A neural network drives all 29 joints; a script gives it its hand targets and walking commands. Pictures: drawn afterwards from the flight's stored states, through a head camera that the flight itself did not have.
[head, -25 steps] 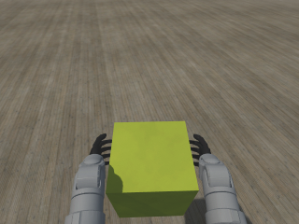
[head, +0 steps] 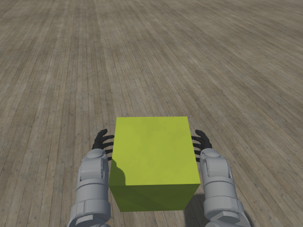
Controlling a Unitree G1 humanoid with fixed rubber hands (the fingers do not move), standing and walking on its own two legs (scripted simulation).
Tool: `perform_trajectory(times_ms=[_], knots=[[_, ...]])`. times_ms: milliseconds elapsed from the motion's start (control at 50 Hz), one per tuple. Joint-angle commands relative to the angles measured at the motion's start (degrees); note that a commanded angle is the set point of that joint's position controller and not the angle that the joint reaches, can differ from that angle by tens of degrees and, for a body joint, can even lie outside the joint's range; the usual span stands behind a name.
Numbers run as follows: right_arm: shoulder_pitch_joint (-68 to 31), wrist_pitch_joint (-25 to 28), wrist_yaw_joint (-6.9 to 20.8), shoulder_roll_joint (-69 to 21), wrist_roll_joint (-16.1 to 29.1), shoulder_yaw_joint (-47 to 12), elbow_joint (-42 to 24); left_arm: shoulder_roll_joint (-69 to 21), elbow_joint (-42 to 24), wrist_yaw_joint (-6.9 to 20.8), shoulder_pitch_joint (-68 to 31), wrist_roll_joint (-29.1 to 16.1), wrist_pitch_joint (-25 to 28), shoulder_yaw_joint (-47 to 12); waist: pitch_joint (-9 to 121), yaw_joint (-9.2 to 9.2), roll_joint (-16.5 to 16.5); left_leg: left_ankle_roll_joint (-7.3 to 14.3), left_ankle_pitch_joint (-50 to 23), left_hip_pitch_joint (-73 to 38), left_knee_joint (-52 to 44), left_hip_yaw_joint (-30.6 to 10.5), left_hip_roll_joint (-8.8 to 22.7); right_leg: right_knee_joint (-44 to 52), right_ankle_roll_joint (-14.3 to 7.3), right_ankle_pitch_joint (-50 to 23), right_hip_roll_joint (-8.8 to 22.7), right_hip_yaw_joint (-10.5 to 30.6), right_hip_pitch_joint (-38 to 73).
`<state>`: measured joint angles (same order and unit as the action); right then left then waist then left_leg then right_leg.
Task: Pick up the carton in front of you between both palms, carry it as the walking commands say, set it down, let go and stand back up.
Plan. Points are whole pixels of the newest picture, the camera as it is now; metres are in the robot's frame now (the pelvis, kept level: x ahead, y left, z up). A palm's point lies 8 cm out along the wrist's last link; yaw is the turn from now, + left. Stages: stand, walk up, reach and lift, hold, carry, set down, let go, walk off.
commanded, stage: set down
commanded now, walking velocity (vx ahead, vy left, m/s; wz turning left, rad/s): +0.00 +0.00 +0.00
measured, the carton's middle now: (152, 166) +0.32 +0.00 -0.04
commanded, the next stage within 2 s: none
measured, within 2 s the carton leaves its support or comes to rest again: neither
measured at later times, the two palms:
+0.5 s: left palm (109, 178) +0.35 +0.16 -0.15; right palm (188, 170) +0.38 -0.14 -0.16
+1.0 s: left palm (113, 186) +0.38 +0.16 -0.29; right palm (179, 174) +0.44 -0.13 -0.30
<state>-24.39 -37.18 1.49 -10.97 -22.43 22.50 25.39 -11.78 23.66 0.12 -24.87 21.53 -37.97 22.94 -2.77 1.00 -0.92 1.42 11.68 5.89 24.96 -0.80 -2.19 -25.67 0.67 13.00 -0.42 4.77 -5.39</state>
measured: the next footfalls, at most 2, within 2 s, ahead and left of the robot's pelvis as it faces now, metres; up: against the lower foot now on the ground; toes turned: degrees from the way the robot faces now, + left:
none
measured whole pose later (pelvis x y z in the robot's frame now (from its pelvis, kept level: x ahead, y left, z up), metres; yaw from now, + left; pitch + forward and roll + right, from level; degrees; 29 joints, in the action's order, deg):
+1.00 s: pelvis -0.05 -0.03 -0.21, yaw +1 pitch +45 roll +1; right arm -57.5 -16.0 -0.9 1.9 -13.7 21.0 42.2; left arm -8.2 28.7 -4.5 -50.4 14.0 -16.6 32.5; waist 8.9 4.1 -1.9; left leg -3.3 25.5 103.9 84.0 -4.5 -4.5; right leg -85.7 0.8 27.2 -6.3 4.3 -103.6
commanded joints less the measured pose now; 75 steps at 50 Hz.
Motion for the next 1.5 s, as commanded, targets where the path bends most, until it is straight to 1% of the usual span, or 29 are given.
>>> perform_trajectory(times_ms=[0,40,100,120,160,200,240,300,340,380,420,460,520,560,600,640,700,760,920,1060,1180,1280,1480], knots=[[-36.7,4.7,13.6,-46.7,10.0,-21.4,6.6,-49.3,8.2,12.4,-32.7,-10.2,3.3,-21.5,7.7,0.41,2.6,-1.5,4.1,-1.8,-4.1,-4.7,-0.5,2.0,-2.7,4.2,-4.7,-1.4,-8.5],[-36.7,6.7,12.6,-44.0,6.7,-17.1,9.1,-45.9,9.9,11.1,-33.0,-7.1,5.4,-16.8,7.0,1.08,1.9,-1.2,2.4,0.5,-2.1,-4.1,-1.0,0.4,-2.8,3.7,-4.9,-1.4,-11.3],[-34.0,10.6,11.1,-39.0,3.0,-12.0,12.1,-40.4,11.1,9.5,-30.8,-3.1,9.2,-11.3,8.2,1.71,1.4,-1.2,-2.8,4.6,1.6,-2.9,-2.1,-2.2,-2.4,0.9,-5.4,-1.4,-16.1],[-33.1,12.2,10.7,-37.7,2.3,-11.1,12.6,-38.8,11.2,9.3,-29.9,-2.3,10.9,-10.3,9.3,1.76,1.1,-1.3,-4.9,6.0,3.0,-2.6,-2.5,-3.0,-2.2,-0.6,-5.5,-1.4,-17.6],[-31.9,15.9,10.1,-36.3,2.0,-11.2,12.9,-36.9,10.4,9.1,-29.2,-1.9,14.8,-10.2,12.5,1.64,0.7,-1.6,-9.5,9.0,6.0,-2.1,-3.1,-5.0,-1.7,-4.1,-6.0,-1.4,-20.2],[-31.4,20.1,9.7,-36.8,3.2,-13.6,12.8,-37.5,9.5,9.4,-29.3,-2.6,19.1,-12.3,17.1,1.35,0.3,-1.8,-13.4,11.7,9.4,-1.8,-3.9,-7.6,-1.3,-8.0,-6.6,-1.6,-22.3],[-32.8,24.3,9.3,-38.3,5.0,-17.2,12.4,-39.5,9.8,9.8,-30.6,-4.1,23.3,-15.6,23.2,1.27,0.0,-2.0,-15.9,15.3,13.3,-1.6,-4.5,-11.1,-0.8,-11.6,-7.0,-1.5,-24.5],[-36.2,28.9,8.5,-42.5,8.2,-24.9,10.8,-42.9,9.6,10.4,-33.1,-7.1,28.2,-21.9,35.8,2.42,-0.9,-2.6,-19.9,21.3,19.3,-1.1,-5.0,-17.1,0.1,-18.3,-7.5,-1.1,-25.7],[-38.9,30.7,7.9,-44.9,10.6,-30.3,8.4,-44.2,7.4,10.9,-35.6,-9.3,30.0,-26.4,46.4,3.28,-1.4,-3.1,-22.7,25.9,23.2,-0.6,-5.2,-21.5,0.7,-24.1,-7.4,-0.5,-24.4],[-41.3,31.3,7.3,-46.1,13.0,-34.8,5.4,-44.4,4.9,11.2,-37.6,-11.4,30.7,-30.2,56.5,3.93,-1.8,-3.4,-24.5,30.3,26.7,-0.2,-5.5,-25.8,1.0,-29.5,-7.1,0.1,-23.2],[-42.9,30.7,6.8,-46.5,14.5,-37.5,3.5,-44.7,3.3,11.5,-38.7,-12.9,30.3,-32.4,63.0,4.25,-2.3,-3.8,-23.5,35.1,29.3,0.4,-5.8,-28.9,1.2,-31.1,-6.8,0.4,-23.4],[-43.5,29.3,7.0,-46.7,14.6,-38.0,3.5,-45.5,3.3,12.1,-39.4,-13.3,28.9,-32.7,64.2,4.35,-2.7,-3.9,-20.2,39.3,31.2,0.9,-6.0,-30.5,1.5,-27.2,-6.9,0.0,-27.0],[-45.0,26.2,8.4,-47.3,13.7,-36.0,6.3,-47.2,5.2,13.6,-41.5,-12.4,25.8,-30.5,60.1,4.30,-2.7,-3.7,-13.0,43.7,33.5,1.4,-6.1,-31.3,1.6,-15.1,-7.6,-1.2,-37.4],[-46.6,24.2,9.6,-47.3,12.9,-33.8,8.7,-47.7,7.2,14.7,-43.3,-11.4,23.7,-28.3,56.5,4.17,-2.8,-3.5,-8.0,47.6,34.9,1.8,-6.0,-32.1,1.3,-8.3,-7.8,-1.8,-43.1],[-48.4,22.7,10.7,-46.8,12.1,-31.7,10.9,-47.9,9.1,15.4,-45.1,-10.7,22.0,-26.1,54.1,4.10,-2.9,-3.4,-4.9,51.4,36.3,2.1,-6.1,-33.4,0.9,-4.3,-8.0,-2.3,-47.3],[-50.1,21.7,11.5,-46.2,11.7,-29.8,12.9,-47.9,10.7,15.7,-46.8,-10.2,20.9,-24.3,53.4,4.13,-3.0,-3.3,-3.5,54.2,38.1,2.3,-6.2,-35.2,0.6,-2.3,-8.2,-2.7,-51.1],[-52.7,21.5,12.1,-45.1,11.6,-27.9,15.1,-47.9,12.3,15.2,-49.4,-10.1,20.4,-22.6,54.8,4.27,-2.8,-3.5,-3.4,57.1,41.1,2.4,-6.3,-38.6,0.3,-1.5,-8.5,-3.5,-56.6],[-55.5,22.1,12.0,-44.1,12.2,-27.2,16.4,-47.9,12.7,13.9,-52.2,-10.9,20.8,-22.3,58.0,4.30,-2.6,-3.8,-4.3,59.2,44.3,2.3,-6.5,-42.5,0.2,-1.9,-9.0,-4.2,-61.4],[-63.2,23.1,10.9,-41.3,15.4,-28.7,17.7,-47.1,10.4,10.3,-60.0,-14.5,21.7,-24.8,68.0,4.75,-2.7,-5.2,-5.8,63.9,53.2,3.2,-7.0,-52.1,0.3,-2.5,-10.0,-5.5,-68.6],[-68.6,22.5,9.9,-38.8,16.6,-28.5,20.3,-45.2,9.1,8.1,-66.3,-16.2,21.5,-24.5,70.5,5.14,-3.5,-5.9,-4.1,69.2,59.7,4.5,-7.2,-58.5,0.7,-0.7,-10.2,-6.2,-73.6],[-72.9,22.3,9.3,-36.1,16.6,-26.7,23.7,-42.5,9.4,7.1,-71.6,-16.2,21.5,-21.8,68.9,5.77,-4.6,-6.0,-1.9,74.1,64.6,5.6,-7.2,-62.9,0.7,1.4,-10.1,-6.5,-78.0],[-76.9,22.5,8.6,-33.2,16.7,-25.5,26.3,-39.7,9.9,6.6,-75.9,-16.0,21.8,-19.1,67.2,6.65,-5.7,-6.0,-0.6,78.2,68.4,6.4,-6.9,-66.5,0.7,2.6,-9.8,-6.4,-80.4],[-84.2,23.0,7.4,-27.1,18.4,-26.4,29.6,-34.1,10.1,5.9,-83.8,-18.0,22.7,-16.1,65.8,8.11,-7.9,-6.3,0.1,85.2,76.2,7.7,-5.8,-74.2,0.5,2.2,-8.8,-5.6,-80.8]])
